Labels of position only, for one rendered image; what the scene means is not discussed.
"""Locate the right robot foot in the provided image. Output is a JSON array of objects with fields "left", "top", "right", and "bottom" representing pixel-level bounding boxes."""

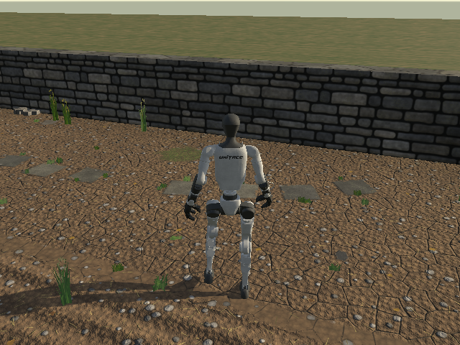
[{"left": 239, "top": 281, "right": 250, "bottom": 299}]

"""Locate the robot left forearm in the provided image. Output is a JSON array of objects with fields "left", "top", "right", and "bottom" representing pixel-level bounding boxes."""
[{"left": 186, "top": 174, "right": 202, "bottom": 206}]

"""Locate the robot right hand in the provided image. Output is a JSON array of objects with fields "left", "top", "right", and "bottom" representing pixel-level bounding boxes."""
[{"left": 256, "top": 195, "right": 272, "bottom": 208}]

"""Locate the robot left upper arm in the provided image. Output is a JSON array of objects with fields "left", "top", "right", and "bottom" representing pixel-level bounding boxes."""
[{"left": 195, "top": 144, "right": 216, "bottom": 185}]

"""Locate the robot left hand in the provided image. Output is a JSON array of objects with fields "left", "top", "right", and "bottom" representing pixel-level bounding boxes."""
[{"left": 184, "top": 203, "right": 201, "bottom": 221}]

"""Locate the robot right forearm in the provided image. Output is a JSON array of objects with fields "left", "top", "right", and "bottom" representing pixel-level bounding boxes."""
[{"left": 258, "top": 174, "right": 271, "bottom": 198}]

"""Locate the robot right upper arm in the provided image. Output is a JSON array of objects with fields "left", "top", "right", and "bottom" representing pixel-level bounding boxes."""
[{"left": 246, "top": 145, "right": 266, "bottom": 184}]

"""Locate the robot head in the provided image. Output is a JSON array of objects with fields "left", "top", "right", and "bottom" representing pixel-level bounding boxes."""
[{"left": 218, "top": 114, "right": 243, "bottom": 148}]

